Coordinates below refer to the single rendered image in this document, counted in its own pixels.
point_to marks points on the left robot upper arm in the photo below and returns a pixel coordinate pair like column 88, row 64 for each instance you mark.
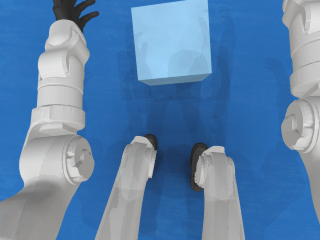
column 52, row 168

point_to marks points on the robot right shin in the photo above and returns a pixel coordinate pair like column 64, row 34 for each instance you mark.
column 217, row 149

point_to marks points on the right robot upper arm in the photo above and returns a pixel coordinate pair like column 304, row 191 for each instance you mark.
column 300, row 131

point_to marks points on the left robot hand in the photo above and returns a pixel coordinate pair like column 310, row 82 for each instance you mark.
column 65, row 10

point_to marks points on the right robot forearm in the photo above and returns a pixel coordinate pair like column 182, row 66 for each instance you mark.
column 302, row 18

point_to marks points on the carton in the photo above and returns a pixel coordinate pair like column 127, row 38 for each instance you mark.
column 172, row 42

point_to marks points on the robot left shin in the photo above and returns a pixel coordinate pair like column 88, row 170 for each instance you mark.
column 139, row 139

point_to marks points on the robot shin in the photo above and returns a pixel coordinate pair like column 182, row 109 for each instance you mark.
column 217, row 149
column 139, row 139

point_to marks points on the left robot forearm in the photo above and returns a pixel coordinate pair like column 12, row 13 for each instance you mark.
column 60, row 86

